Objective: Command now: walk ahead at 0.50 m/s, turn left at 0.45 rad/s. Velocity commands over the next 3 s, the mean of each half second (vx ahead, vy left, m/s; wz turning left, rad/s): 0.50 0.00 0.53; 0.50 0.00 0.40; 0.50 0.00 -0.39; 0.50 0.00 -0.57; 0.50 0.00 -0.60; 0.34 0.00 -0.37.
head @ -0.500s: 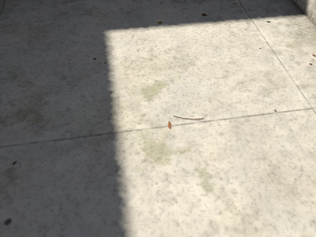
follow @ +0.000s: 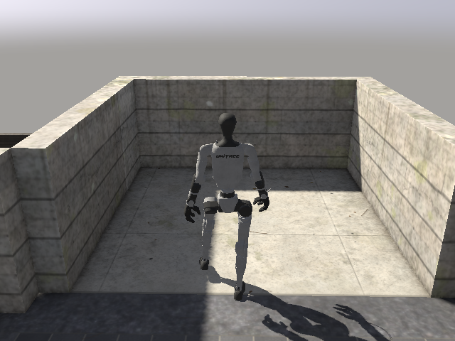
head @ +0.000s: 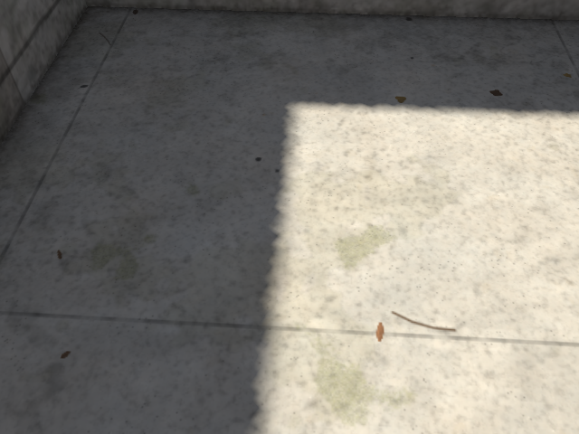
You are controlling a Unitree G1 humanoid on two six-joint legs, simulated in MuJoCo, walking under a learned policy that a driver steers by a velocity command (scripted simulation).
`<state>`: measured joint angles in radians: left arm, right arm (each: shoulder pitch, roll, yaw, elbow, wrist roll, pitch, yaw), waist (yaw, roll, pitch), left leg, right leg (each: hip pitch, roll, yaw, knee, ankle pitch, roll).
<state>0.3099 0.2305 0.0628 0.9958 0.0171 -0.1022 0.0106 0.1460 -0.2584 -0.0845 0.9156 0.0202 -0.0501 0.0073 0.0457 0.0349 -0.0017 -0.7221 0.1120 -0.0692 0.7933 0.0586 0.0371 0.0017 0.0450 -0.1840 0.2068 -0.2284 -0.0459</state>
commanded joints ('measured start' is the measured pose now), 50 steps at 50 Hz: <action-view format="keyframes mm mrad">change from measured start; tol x32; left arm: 1 -4 154 29 -45 -9 -5 14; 28 -403 126 14 -309 -26 -21 -21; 35 59 336 80 -213 2 -33 -26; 50 3 222 42 -179 -44 8 -21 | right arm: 1 -118 -16 9 -92 -3 -9 19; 35 349 -27 11 -244 17 -12 -24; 50 -100 -51 25 -319 -7 -34 9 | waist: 1 14 -64 93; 12 -167 111 -352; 33 20 79 -130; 35 -16 -441 -369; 50 15 -111 16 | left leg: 1 13 -5 54 -103 60 8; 9 459 -181 201 -233 -191 139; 12 1151 217 -740 -482 -362 394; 19 528 52 -247 -575 55 276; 31 595 30 -325 -394 -114 152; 37 -95 -99 -99 540 -527 -9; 50 181 -59 53 -165 -100 -58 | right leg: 1 -45 -288 38 -102 315 -100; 9 56 -301 -58 490 1012 -25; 10 -190 -253 -61 801 694 20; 11 -649 -23 55 1142 -308 79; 12 -771 -17 266 1230 -356 53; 25 -513 -70 207 385 322 105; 32 -341 -43 233 226 184 31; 35 385 -486 967 137 -109 -229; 50 -166 -236 314 -27 260 -159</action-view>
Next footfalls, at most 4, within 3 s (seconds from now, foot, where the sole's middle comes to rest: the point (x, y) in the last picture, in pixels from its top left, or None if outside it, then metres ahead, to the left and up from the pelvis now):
0.20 left None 0.28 0.14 -0.78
0.66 right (310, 391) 0.62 0.02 -0.78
1.14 left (174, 352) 0.70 0.36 -0.78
1.64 right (260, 247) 1.05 0.17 -0.78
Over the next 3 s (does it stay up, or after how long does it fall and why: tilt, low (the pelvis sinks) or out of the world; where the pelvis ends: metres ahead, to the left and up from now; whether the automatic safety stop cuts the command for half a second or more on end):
stays up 1.53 0.10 0.00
